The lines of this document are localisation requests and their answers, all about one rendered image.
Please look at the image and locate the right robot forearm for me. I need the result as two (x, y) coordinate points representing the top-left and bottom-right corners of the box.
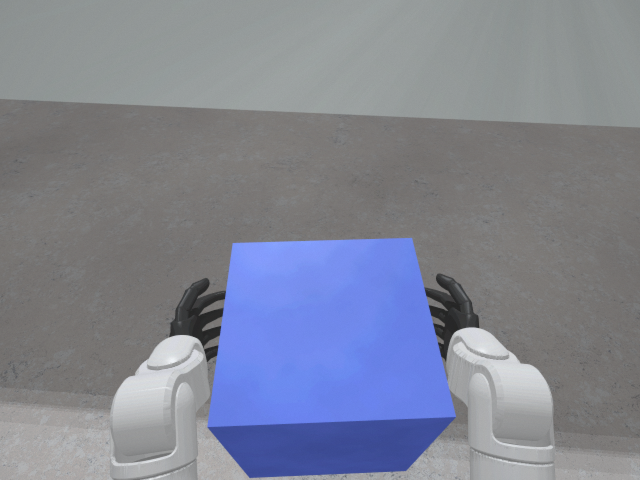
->
(446, 327), (556, 480)

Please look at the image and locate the carton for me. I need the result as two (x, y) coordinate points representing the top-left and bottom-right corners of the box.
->
(207, 238), (456, 478)

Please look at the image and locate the robot right hand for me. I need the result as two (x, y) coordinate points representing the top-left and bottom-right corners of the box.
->
(424, 273), (479, 361)

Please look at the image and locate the left robot forearm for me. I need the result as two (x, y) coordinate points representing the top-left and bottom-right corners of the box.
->
(110, 335), (210, 480)

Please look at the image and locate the robot left hand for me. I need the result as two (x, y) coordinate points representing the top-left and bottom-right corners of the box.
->
(169, 278), (226, 362)

